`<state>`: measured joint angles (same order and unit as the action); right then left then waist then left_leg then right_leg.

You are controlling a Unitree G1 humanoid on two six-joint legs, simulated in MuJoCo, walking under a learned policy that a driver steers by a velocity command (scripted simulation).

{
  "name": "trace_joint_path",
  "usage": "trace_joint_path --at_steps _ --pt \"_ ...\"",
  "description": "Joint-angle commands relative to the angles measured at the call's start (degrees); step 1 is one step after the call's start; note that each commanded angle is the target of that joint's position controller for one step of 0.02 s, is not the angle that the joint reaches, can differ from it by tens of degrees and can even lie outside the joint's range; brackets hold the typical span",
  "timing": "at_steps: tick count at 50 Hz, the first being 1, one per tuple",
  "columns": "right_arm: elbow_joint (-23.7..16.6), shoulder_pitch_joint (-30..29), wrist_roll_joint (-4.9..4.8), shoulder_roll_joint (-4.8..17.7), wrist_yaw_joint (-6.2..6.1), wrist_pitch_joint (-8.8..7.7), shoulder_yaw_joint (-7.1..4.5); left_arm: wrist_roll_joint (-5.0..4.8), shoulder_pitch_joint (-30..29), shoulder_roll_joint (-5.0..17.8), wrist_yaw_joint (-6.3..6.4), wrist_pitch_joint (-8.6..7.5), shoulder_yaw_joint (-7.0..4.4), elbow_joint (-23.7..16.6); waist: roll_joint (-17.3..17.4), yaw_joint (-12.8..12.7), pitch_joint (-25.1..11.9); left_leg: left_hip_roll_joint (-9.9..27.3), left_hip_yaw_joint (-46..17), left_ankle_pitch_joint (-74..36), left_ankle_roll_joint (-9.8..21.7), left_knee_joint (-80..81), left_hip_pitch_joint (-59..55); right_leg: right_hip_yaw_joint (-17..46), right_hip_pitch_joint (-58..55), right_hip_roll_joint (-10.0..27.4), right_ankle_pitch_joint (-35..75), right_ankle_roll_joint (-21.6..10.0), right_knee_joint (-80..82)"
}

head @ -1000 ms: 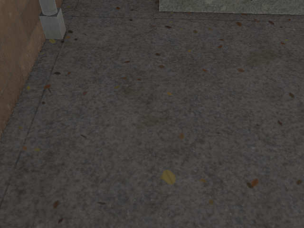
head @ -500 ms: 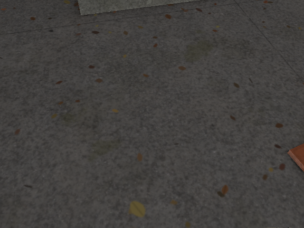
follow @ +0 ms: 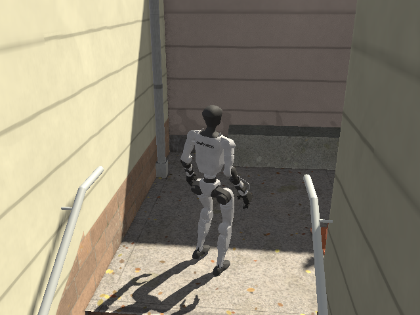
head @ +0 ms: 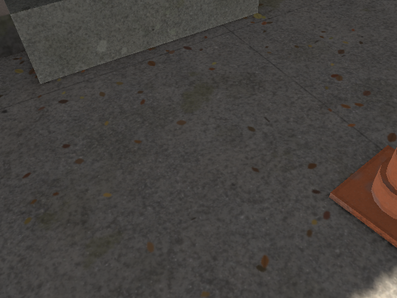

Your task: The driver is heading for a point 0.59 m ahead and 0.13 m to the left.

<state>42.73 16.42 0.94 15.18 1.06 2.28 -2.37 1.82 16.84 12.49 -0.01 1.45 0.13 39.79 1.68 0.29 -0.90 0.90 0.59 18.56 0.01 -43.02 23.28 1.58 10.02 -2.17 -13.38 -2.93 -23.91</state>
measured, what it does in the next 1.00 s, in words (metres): walks ahead: left foot, then left foot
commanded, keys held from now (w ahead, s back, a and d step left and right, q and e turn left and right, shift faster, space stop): no key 0.36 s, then w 0.64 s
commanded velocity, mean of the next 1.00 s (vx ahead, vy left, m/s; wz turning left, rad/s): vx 0.21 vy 0.00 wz -0.03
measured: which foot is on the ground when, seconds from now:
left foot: up 0.00-0.10, down 0.12-0.58, up 0.60-0.82, down 0.84-1.00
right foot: down 0.00-0.84, up 0.86-1.00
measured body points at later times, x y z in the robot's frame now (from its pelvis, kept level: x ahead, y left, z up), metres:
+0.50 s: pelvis +0.01 +0.02 -0.01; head +0.00 +0.02 +0.44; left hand +0.08 +0.28 -0.13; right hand +0.10 -0.23 -0.13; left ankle +0.01 +0.13 -0.74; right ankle -0.01 -0.09 -0.74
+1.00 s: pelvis +0.18 +0.07 +0.00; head +0.19 +0.08 +0.45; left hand +0.22 +0.34 -0.14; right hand +0.26 -0.20 -0.12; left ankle +0.16 +0.14 -0.74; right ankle +0.14 -0.06 -0.67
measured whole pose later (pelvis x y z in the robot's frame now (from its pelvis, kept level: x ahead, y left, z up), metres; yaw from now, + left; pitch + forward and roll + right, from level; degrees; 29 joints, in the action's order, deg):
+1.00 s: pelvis +0.18 +0.07 +0.00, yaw +0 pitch +0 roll +0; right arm 46.3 17.4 1.3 14.2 1.0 -3.4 -1.9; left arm 2.1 18.4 15.8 -1.6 -2.5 -2.8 50.5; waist -1.8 -0.9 0.6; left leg -3.4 1.9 13.0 4.2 -21.6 8.8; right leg 0.1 24.3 1.5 -17.4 -3.5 -59.1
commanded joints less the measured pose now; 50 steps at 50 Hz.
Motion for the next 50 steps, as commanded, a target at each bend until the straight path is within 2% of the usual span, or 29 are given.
trace_joint_path --at_steps 1,3,5,6,7,8,9,14,18,20,22,24,27,28,29,30,31,32,34,38,40,41,42,43,44,45,46,48,50 --pt "-2.99 -1.74 -0.33 2.27 -0.02 -0.76 -0.16 -0.52 -2.13 7.33 0.38 -1.79 -1.90 -3.04 -8.91 -0.65 -0.12 -0.56 0.05 1.67 -0.10 5.39 -3.28 8.23 -1.66 11.40 18.94 -7.60 5.72" --pt "-3.06 -2.08 -0.56 1.94 -0.49 -0.71 0.18 -0.62 -1.36 7.70 0.59 -1.43 -2.05 -2.24 -9.66 -1.07 -0.22 -1.19 0.44 0.94 0.31 13.38 -6.18 9.49 -2.42 11.89 18.67 -7.55 3.16" --pt "-2.37 -0.46 0.16 2.62 -1.20 -1.62 0.35 -0.99 -1.37 6.98 0.98 -1.54 -1.75 -1.74 -6.60 0.28 -1.21 1.41 -2.56 -12.58 0.83 23.76 -16.17 9.87 2.20 10.98 15.83 -4.19 1.16" --pt "-2.19 0.72 0.75 4.75 -1.64 -2.39 0.16 -0.76 -0.83 5.59 1.07 -1.96 -1.28 -2.08 -3.28 -0.20 -2.63 6.32 -7.62 -20.14 1.18 23.95 -20.33 9.07 4.46 9.22 12.75 -2.32 -0.49" --pt "-1.83 -2.67 -0.23 8.70 -1.71 -2.59 -0.88 -1.03 2.12 4.99 0.71 -2.04 -1.41 -1.85 3.98 -4.20 -0.35 6.64 -8.39 -23.92 2.64 20.23 -16.08 5.45 4.04 4.38 6.79 -1.08 1.85" --pt "-1.93 -2.73 -0.71 5.62 -1.20 -2.75 -0.38 -0.53 0.34 6.82 0.90 -1.75 -1.71 -0.51 2.10 -1.54 -0.27 5.62 -7.12 -21.38 2.71 20.15 -13.22 4.96 1.02 4.06 5.12 -0.56 2.15" --pt "-1.57 -1.98 -0.58 4.41 -0.99 -2.90 0.04 -0.59 -1.25 7.32 0.99 -1.56 -2.01 -0.34 1.71 -0.55 0.57 4.59 -6.13 -18.90 2.17 20.56 -12.02 5.05 0.25 4.26 5.72 -0.62 1.50" --pt "-0.74 -1.97 -0.32 3.94 -1.47 -2.71 0.22 -0.77 -2.26 6.43 0.86 -1.19 -2.03 0.97 0.21 -0.24 0.70 3.58 -5.75 -14.73 2.33 21.18 -11.81 5.25 0.56 4.99 7.20 -0.78 0.99" --pt "-0.27 -2.95 -0.21 4.07 -1.53 -2.67 0.22 -0.74 -2.31 6.33 1.06 -1.05 -2.12 2.73 -0.77 -0.19 1.61 3.67 -6.23 -12.19 2.75 21.90 -11.25 5.20 1.03 4.86 5.31 -0.33 1.77" --pt "0.48 -1.92 0.03 5.26 -1.30 -2.30 -0.32 -0.37 -0.90 6.76 0.86 -0.86 -2.46 3.78 -0.23 -0.08 1.28 2.21 -6.37 7.08 4.19 22.25 -10.33 3.59 2.36 2.55 -11.10 -1.34 0.20" --pt "0.09 -1.96 0.40 6.26 -0.74 -1.73 -0.72 0.24 -1.26 7.14 0.23 -0.61 -2.61 3.30 0.30 0.07 6.53 3.23 -9.50 22.11 6.34 24.27 -6.23 4.33 8.50 1.98 -23.42 -2.84 -0.45" --pt "0.00 -1.41 0.03 6.73 -0.36 -2.03 -1.07 0.06 -1.65 6.72 -0.27 -1.30 -2.49 2.82 1.29 0.19 8.48 5.57 -13.75 24.40 8.26 26.12 -6.38 4.36 11.03 1.86 -22.06 -3.52 -2.03" --pt "-0.22 -2.86 -0.27 7.16 -0.21 -3.01 -1.68 0.15 0.54 6.18 -0.58 -3.06 -2.51 3.58 2.80 -1.32 5.05 7.27 -16.43 20.98 9.25 28.35 -7.32 2.71 5.28 0.90 -14.07 -4.01 -2.92" --pt "-0.85 -4.96 -0.36 6.66 -0.10 -3.18 -1.62 0.02 2.23 6.60 -0.49 -3.54 -2.68 4.20 1.65 -2.55 4.94 5.79 -14.37 19.29 8.47 26.84 -4.88 4.30 1.72 1.52 -14.86 -4.89 -0.56" --pt "-2.05 -8.04 -0.49 5.48 0.10 -3.50 -1.31 -0.15 4.97 8.05 -0.27 -3.97 -3.12 5.02 -1.88 -4.20 5.69 2.65 -10.14 15.85 6.91 21.77 0.02 9.87 -2.74 4.26 -18.95 -6.64 4.12" --pt "-3.49 -11.39 -0.38 3.80 0.31 -4.06 -0.94 -0.53 9.41 10.79 0.05 -4.31 -3.99 6.45 -7.65 -6.20 6.95 -2.11 -3.53 9.85 5.02 12.12 7.67 20.24 -8.78 10.13 -25.74 -9.49 10.72" --pt "-4.76 -13.29 0.35 3.07 0.42 -4.73 -0.68 -0.81 12.30 13.57 0.05 -4.38 -4.95 7.49 -11.72 -6.94 9.62 -3.26 1.22 4.19 4.42 6.08 14.68 30.21 -12.58 17.51 -26.48 -12.45 15.68" --pt "-5.36 -14.42 0.84 4.46 0.22 -5.37 -0.92 -0.43 13.14 13.09 -0.04 -4.38 -4.97 7.83 -10.04 -7.43 10.37 -1.86 -0.64 6.24 4.80 2.55 17.52 32.82 -13.37 20.16 -19.40 -14.11 16.29" --pt "-5.48 -12.78 0.58 4.77 0.68 -5.94 -1.09 0.28 11.37 12.07 -0.03 -4.84 -4.96 8.22 -8.50 -5.16 8.30 0.05 -1.75 6.92 5.23 0.22 17.84 28.29 -15.71 19.96 -7.55 -13.63 14.23" --pt "-5.52 -11.49 0.48 3.02 1.85 -5.24 -0.52 -0.66 6.53 10.71 -0.12 -4.79 -4.55 8.96 -10.38 -2.61 5.78 -2.29 2.44 -1.29 4.02 7.84 2.14 14.90 -6.26 13.02 1.31 -8.72 13.63" --pt "-3.51 -5.61 0.43 2.57 1.41 -5.04 -0.68 -1.43 4.38 11.52 -0.28 -4.71 -4.72 9.26 -8.82 1.34 4.38 -4.50 4.37 -8.61 4.08 15.12 -13.88 10.14 2.97 11.06 8.71 -6.03 8.70" --pt "-1.22 -0.17 0.55 4.25 0.76 -5.24 -1.50 -1.42 5.61 11.11 -0.11 -5.02 -4.68 9.56 -6.44 3.09 1.72 -5.49 3.73 -8.91 4.48 15.62 -23.78 7.79 7.32 9.16 13.61 -4.43 2.90" --pt "0.72 7.03 1.12 7.41 -0.10 -5.61 -2.55 -1.26 4.48 10.43 -0.06 -5.40 -4.38 9.07 -1.71 6.99 -1.71 -0.14 -2.56 -3.85 5.95 17.76 -33.04 4.08 13.08 6.08 12.98 -2.82 -8.44" --pt "0.80 14.32 2.34 14.41 -1.00 -5.87 -3.79 -1.60 3.33 5.28 -0.16 -5.71 -2.87 6.18 11.86 9.93 -7.51 16.62 -26.20 15.65 10.31 27.70 -40.09 -1.61 22.22 0.27 -2.30 -0.31 -28.07" --pt "1.74 13.40 1.47 15.40 -1.15 -5.46 -3.96 -0.51 3.71 8.27 -0.03 -5.40 -3.71 6.00 12.21 7.42 -4.34 21.65 -42.03 22.89 14.41 34.20 -34.97 1.08 29.56 -2.01 -16.32 -1.02 -36.88" --pt "0.97 7.59 0.74 11.69 -0.90 -5.13 -3.01 0.14 2.36 9.78 -0.34 -5.06 -4.17 6.29 5.73 3.94 2.47 20.25 -36.57 23.87 14.55 33.30 -29.39 2.84 32.12 2.74 -12.34 -2.35 -41.10" --pt "0.22 3.58 0.25 8.38 -0.37 -5.40 -2.20 0.16 1.88 8.80 -0.99 -5.14 -3.95 6.77 2.59 2.01 5.16 17.34 -30.32 16.74 13.76 33.61 -24.74 2.43 31.06 4.58 -7.37 -2.38 -40.22" --pt "0.38 1.20 0.24 5.75 -0.20 -6.22 -1.20 0.35 2.30 7.46 -1.68 -4.74 -3.72 7.88 2.22 -0.27 5.39 12.54 -20.59 2.62 11.90 35.01 -20.59 0.91 27.32 6.46 -3.08 -1.09 -36.93" --pt "2.02 3.41 -0.02 5.74 -0.31 -7.15 -1.07 0.89 1.49 6.36 -2.24 -4.25 -3.41 7.59 2.73 -0.74 4.60 11.34 -15.54 -10.84 12.35 34.97 -20.08 -0.92 26.74 6.56 -1.18 0.16 -36.28"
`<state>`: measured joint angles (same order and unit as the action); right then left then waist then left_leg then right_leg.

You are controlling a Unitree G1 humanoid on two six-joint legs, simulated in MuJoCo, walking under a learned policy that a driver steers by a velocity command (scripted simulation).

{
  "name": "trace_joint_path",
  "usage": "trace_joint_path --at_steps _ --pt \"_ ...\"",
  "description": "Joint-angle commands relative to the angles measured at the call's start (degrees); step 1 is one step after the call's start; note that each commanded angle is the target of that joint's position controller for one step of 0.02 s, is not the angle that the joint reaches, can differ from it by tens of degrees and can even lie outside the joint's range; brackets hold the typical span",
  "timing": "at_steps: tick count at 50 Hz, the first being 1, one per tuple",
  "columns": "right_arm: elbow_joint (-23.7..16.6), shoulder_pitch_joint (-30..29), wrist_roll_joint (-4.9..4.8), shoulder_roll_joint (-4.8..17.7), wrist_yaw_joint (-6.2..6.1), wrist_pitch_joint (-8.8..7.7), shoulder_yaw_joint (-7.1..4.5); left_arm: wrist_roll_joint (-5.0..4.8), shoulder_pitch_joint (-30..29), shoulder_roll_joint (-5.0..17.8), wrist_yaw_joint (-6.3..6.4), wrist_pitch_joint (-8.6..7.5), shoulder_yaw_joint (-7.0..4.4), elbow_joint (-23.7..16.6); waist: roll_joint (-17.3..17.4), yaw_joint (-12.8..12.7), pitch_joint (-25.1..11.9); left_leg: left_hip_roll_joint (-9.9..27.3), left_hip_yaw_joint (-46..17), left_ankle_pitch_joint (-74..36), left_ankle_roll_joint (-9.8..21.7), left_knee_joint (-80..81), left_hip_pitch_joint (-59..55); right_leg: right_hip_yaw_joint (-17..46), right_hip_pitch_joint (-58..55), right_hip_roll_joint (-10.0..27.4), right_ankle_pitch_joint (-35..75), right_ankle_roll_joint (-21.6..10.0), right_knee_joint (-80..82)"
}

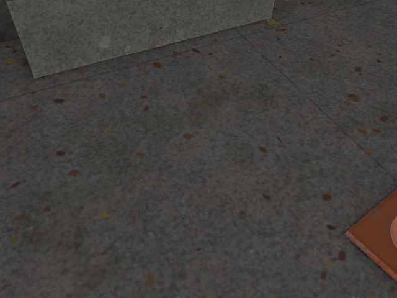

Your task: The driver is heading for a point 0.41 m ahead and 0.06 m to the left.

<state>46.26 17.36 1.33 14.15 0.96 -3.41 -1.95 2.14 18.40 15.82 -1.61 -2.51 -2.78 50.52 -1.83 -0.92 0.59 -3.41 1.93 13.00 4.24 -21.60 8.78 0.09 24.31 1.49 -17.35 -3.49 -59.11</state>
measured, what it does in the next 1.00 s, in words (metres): walks ahead: right foot, then left foot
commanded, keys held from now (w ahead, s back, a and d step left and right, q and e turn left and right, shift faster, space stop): w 0.32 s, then no key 0.68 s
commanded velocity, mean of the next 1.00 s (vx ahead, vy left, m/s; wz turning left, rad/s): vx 0.26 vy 0.00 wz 0.00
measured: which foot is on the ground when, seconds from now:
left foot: down 0.00-0.32, up 0.34-0.76, down 0.78-1.00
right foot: up 0.00-0.30, down 0.32-1.00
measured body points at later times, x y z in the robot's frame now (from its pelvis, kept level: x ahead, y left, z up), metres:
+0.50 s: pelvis +0.27 -0.05 +0.00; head +0.30 -0.06 +0.44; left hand +0.35 +0.21 -0.13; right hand +0.32 -0.30 -0.15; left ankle +0.23 +0.09 -0.66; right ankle +0.32 -0.11 -0.74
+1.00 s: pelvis +0.37 -0.02 +0.00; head +0.38 -0.01 +0.45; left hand +0.37 +0.21 -0.16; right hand +0.43 -0.25 -0.15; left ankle +0.41 +0.07 -0.74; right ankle +0.32 -0.11 -0.74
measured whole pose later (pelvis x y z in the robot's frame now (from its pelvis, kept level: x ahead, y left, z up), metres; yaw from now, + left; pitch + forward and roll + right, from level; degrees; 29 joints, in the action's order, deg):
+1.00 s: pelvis +0.37 -0.02 +0.00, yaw +0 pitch -1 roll +0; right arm 57.9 13.0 0.3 9.4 -2.2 -1.2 -0.1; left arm 0.6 16.4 9.8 2.0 -0.5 -0.2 62.3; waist -0.8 -0.6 1.8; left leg -1.5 3.5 10.1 3.2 -24.6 13.2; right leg -3.2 4.4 -1.2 -17.0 -1.7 -22.8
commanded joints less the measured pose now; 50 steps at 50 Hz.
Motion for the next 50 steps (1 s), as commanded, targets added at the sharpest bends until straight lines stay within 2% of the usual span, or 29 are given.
trace_joint_path --at_steps 1,4,7,11,13,14,15,16,17,18,19,20,21,22,23,26,28,30,34,36,38,39,40,41,42,43,45,47,50 --pt "-0.46 3.84 -0.70 6.87 -0.23 -1.77 -1.50 0.60 -2.06 2.76 -0.79 -0.17 -0.44 -3.85 5.90 0.42 3.45 15.48 -15.21 -9.64 8.49 13.85 -6.02 0.06 13.99 3.18 4.05 1.28 -0.12" --pt "1.73 6.82 -1.04 5.87 -0.22 -1.96 -1.15 0.48 -9.62 1.42 -1.02 -0.15 0.12 -6.76 5.55 1.24 4.79 14.17 -10.66 -17.50 8.63 14.37 -6.12 -1.59 17.01 3.46 9.36 2.67 6.75" --pt "3.00 8.01 -0.98 6.26 -0.29 -2.10 -1.15 -0.31 -16.76 0.20 -1.50 -0.20 1.00 -9.02 6.58 2.53 5.69 12.18 -6.57 -21.38 7.10 14.56 -2.97 -3.45 11.41 2.13 15.87 2.48 17.69" --pt "5.01 10.20 -0.89 7.39 -0.74 -2.04 -1.28 -0.49 -20.35 1.20 -1.21 -0.13 0.82 -10.37 5.71 2.74 6.19 15.14 -6.89 -26.14 6.37 13.54 -6.87 -3.85 6.37 0.64 16.96 0.01 24.84" --pt "5.69 9.76 -0.53 8.21 -1.16 -1.80 -1.41 -0.30 -17.90 2.19 -0.51 -0.42 0.32 -9.68 5.68 1.14 4.50 15.65 -5.97 -39.01 5.21 7.73 -10.88 -4.61 2.01 -1.43 12.74 -1.78 27.09" --pt "6.03 9.51 -0.27 8.86 -1.31 -1.56 -1.55 -0.19 -13.20 3.12 0.00 -0.72 -0.22 -8.19 6.00 -0.91 1.46 15.08 -5.04 -46.85 4.37 0.88 -12.01 -5.29 -3.78 -3.32 10.06 -2.82 28.22" --pt "6.34 9.49 -0.21 8.92 -1.37 -1.20 -1.50 0.11 -4.36 4.32 0.60 -1.24 -0.93 -5.22 4.86 -4.62 -3.57 13.03 -3.05 -48.62 3.34 -10.22 -9.97 -5.96 -14.57 -4.74 9.88 -4.35 31.12" --pt "5.44 10.00 -0.47 7.62 -1.34 -1.18 -0.98 1.34 5.28 7.75 1.37 -1.80 -2.02 -3.10 2.14 -8.04 -10.03 10.99 -1.58 -34.75 2.57 -25.65 0.01 2.81 -29.03 3.65 4.15 -6.97 31.71" --pt "3.90 16.79 -2.81 0.28 -0.86 -1.16 0.57 2.44 9.52 13.41 1.80 -1.82 -3.40 -2.80 -11.04 -5.25 -18.85 1.03 2.03 3.65 -0.72 -49.68 19.68 31.77 -44.96 22.65 2.64 -14.80 35.30" --pt "5.07 15.02 -1.31 6.31 -1.41 -0.95 -1.12 -0.59 6.94 11.02 1.43 -1.25 -3.00 -2.88 -5.31 -5.19 -18.75 -0.79 -4.98 16.15 -0.03 -55.59 23.77 40.73 -40.70 23.26 12.08 -15.91 41.23" --pt "3.77 10.04 -1.14 6.54 -1.50 -0.88 -1.49 -1.54 0.48 8.30 1.45 -1.29 -2.19 -3.11 -2.48 -2.02 -9.35 2.60 -6.20 11.27 0.09 -55.19 25.06 28.13 -32.05 20.58 20.41 -14.19 40.58" --pt "3.51 7.92 -0.89 5.04 -1.43 -1.11 -0.98 -1.58 -2.71 4.60 1.25 -1.78 -1.23 -3.26 -0.63 -0.83 -4.96 4.42 -5.53 8.79 -0.10 -52.09 23.55 20.22 -25.07 18.06 31.51 -12.85 41.38" --pt "3.88 7.22 -0.48 4.18 -1.34 -0.58 -0.99 -1.59 -4.06 2.58 1.28 -2.19 -0.61 -2.83 -0.66 0.71 -2.84 5.94 -5.20 8.18 -0.44 -49.08 21.41 14.17 -20.73 15.05 38.52 -10.76 41.97" --pt "4.31 8.40 0.30 3.52 -1.09 0.31 -0.86 -1.89 -5.03 1.20 1.45 -2.32 -0.12 -2.13 -1.61 2.50 -2.06 6.52 -4.75 8.00 -1.26 -46.31 18.35 9.72 -16.59 12.82 42.40 -9.40 43.12" --pt "5.05 9.35 0.58 2.78 -0.88 1.10 -0.87 -1.63 -4.60 0.86 1.39 -2.71 0.18 -1.52 -2.04 3.14 -2.34 5.98 -4.26 7.12 -1.75 -44.85 15.65 7.14 -14.43 12.07 47.93 -8.78 43.38" --pt "5.36 8.90 0.52 1.74 -0.73 2.44 -0.78 -1.47 -3.58 2.87 1.25 -3.36 -0.03 0.16 -1.94 4.73 -3.38 5.26 -2.80 3.71 -3.04 -40.09 14.66 2.77 -12.78 10.73 53.06 -9.66 44.43" --pt "4.89 5.69 0.51 1.34 -0.88 2.82 -0.50 -1.36 -3.42 2.60 1.39 -3.02 0.32 1.10 -2.44 4.49 -2.43 5.83 -1.79 0.48 -3.48 -33.39 15.24 0.36 -12.52 9.30 51.93 -8.98 44.64" --pt "4.41 1.79 0.31 0.63 -1.09 2.95 0.03 -1.32 -2.38 2.33 1.53 -2.57 0.60 2.23 -3.50 3.24 -2.02 6.08 -0.64 -2.83 -3.56 -26.45 13.70 -1.19 -12.45 8.26 49.45 -8.14 44.50" --pt "4.80 -1.67 -0.11 1.06 -2.11 3.02 0.31 -0.98 0.72 2.48 1.88 -1.53 0.72 4.68 -3.34 1.09 -2.09 5.31 0.15 -3.35 -3.07 -18.85 10.65 0.49 -14.79 9.68 43.87 -8.26 42.53" --pt "5.39 -1.92 -0.08 1.11 -2.55 2.76 0.35 -0.94 0.51 2.18 2.27 -0.91 0.86 5.43 -3.10 1.00 -0.93 4.99 0.03 -1.41 -2.22 -14.07 8.52 2.42 -14.83 10.57 38.24 -8.02 40.85" --pt "6.85 0.22 0.27 0.83 -2.96 1.97 0.54 -1.42 -0.38 1.45 2.82 -0.40 1.14 6.03 -0.29 2.63 -0.05 5.59 -1.15 -8.62 -1.23 -1.71 1.18 3.25 -12.57 8.89 26.87 -5.16 37.39" --pt "7.79 2.54 0.60 3.81 -3.32 1.32 -0.05 -1.07 1.55 0.37 3.04 -0.39 1.43 6.13 3.65 1.99 -1.79 11.09 -6.76 -19.93 -0.77 -0.07 -4.68 2.65 -10.44 6.43 17.73 -2.76 34.56" --pt "7.75 2.41 0.51 6.83 -3.38 0.98 -0.40 -1.09 7.45 -1.98 3.02 -0.27 1.65 6.92 9.89 -1.92 -2.43 18.49 -13.58 -34.04 2.19 -1.25 -7.74 -0.04 -7.53 1.45 1.21 -1.10 31.88" --pt "8.02 0.96 -0.80 4.69 -3.25 1.39 0.08 -1.95 9.07 -3.29 3.40 0.85 1.98 9.31 12.02 -0.67 -3.39 20.61 -16.10 -30.89 7.07 0.30 -2.78 -1.68 -11.17 -1.19 -4.71 -0.10 31.67" --pt "7.88 -1.03 -0.63 2.33 -3.00 1.56 0.72 -1.84 7.15 -1.60 3.70 1.58 1.66 9.51 10.43 -0.94 -1.37 18.85 -16.22 -24.74 6.65 2.23 0.99 -0.82 -13.55 -1.07 -3.47 0.28 33.19" --pt "7.68 -3.61 -0.53 1.78 -2.87 1.75 0.93 -1.63 5.39 -1.17 3.66 1.93 1.52 9.46 10.03 -1.45 -0.25 16.14 -14.19 -18.81 4.66 2.94 3.51 -0.13 -15.71 -0.66 -0.36 0.39 35.64" --pt "8.42 -3.65 -0.64 1.41 -3.15 1.89 0.98 -1.32 3.22 -0.67 3.37 2.24 1.45 10.05 7.33 -0.68 1.71 11.94 -10.11 -13.32 1.64 3.13 4.66 1.27 -16.88 1.18 4.69 0.57 38.29" --pt "9.94 -1.85 -1.16 1.45 -3.37 1.87 0.77 -1.41 3.09 -1.85 3.50 2.04 1.86 11.21 4.20 0.12 1.25 10.20 -8.07 -15.42 0.68 1.66 1.60 2.06 -16.73 2.38 7.97 0.65 39.56" --pt "11.38 -1.06 -1.10 0.99 -3.36 1.88 0.71 -1.60 2.55 -1.94 4.01 1.83 2.02 12.47 2.45 0.72 0.47 10.11 -7.56 -18.80 0.82 0.68 -1.55 2.19 -16.44 2.92 9.10 0.85 40.55"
